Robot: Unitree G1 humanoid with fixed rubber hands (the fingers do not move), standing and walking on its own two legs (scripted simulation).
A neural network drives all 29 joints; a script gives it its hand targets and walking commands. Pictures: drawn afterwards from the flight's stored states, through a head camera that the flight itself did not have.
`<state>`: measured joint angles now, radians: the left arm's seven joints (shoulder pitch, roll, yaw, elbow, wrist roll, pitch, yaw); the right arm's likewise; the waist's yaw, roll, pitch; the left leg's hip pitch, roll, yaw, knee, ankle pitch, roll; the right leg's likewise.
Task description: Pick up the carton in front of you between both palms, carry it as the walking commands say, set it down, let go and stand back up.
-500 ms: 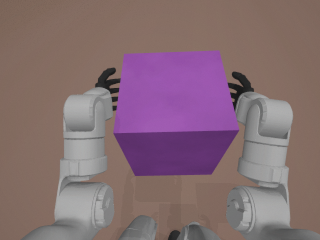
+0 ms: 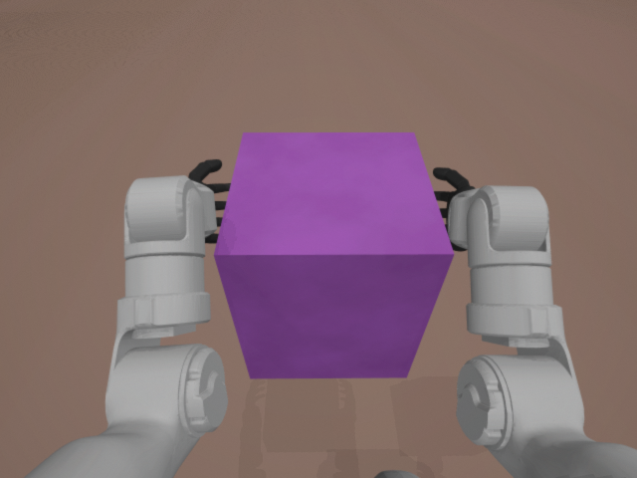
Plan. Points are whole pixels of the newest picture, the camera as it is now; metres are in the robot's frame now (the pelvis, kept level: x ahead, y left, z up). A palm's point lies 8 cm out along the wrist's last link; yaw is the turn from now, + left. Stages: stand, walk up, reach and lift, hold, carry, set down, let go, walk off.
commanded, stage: carry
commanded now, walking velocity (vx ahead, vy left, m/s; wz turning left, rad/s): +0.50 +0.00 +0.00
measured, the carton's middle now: (328, 260) +0.37 -0.01 +0.07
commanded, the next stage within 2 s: none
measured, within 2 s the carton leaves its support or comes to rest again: neither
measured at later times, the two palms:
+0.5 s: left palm (237, 145) +0.58 +0.12 +0.10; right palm (421, 142) +0.59 -0.18 +0.09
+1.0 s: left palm (226, 58) +0.89 +0.17 +0.09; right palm (369, 58) +0.88 -0.13 +0.09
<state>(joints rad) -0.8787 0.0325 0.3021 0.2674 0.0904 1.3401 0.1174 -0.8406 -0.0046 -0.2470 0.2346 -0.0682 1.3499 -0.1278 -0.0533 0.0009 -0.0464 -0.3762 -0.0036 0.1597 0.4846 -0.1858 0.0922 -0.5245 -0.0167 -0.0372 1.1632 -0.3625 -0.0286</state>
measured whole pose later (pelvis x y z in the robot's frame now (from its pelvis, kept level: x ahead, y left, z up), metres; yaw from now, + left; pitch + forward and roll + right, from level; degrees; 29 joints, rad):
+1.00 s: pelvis +0.62 +0.03 +0.02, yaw -1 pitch +4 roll -1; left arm -0.16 -0.13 0.11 -0.27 0.13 1.18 0.08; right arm -0.13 0.13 -0.10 -0.28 -0.11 1.18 -0.09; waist -0.03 -0.01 -0.12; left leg -0.22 0.05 0.24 0.31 -0.18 0.05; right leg -0.59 -0.11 -0.09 0.93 -0.22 0.02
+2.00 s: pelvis +1.22 +0.02 +0.01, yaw +0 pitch +3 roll +0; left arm -0.18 -0.14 0.11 -0.38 0.12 1.18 0.08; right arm -0.16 0.13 -0.10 -0.37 -0.10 1.18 -0.09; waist -0.01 -0.04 -0.02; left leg -0.31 0.04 0.23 0.38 -0.13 0.06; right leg -0.34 -0.07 -0.11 0.50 -0.29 0.04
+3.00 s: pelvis +1.28 +0.00 +0.00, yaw +1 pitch +2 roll +0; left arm -0.14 -0.13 0.12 -0.17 0.16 1.09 0.05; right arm -0.12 0.13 -0.09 -0.18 -0.15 1.11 -0.06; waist 0.00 0.00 -0.14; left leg -0.25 0.07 0.19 0.50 -0.28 0.01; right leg -0.24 -0.06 -0.16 0.50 -0.29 0.00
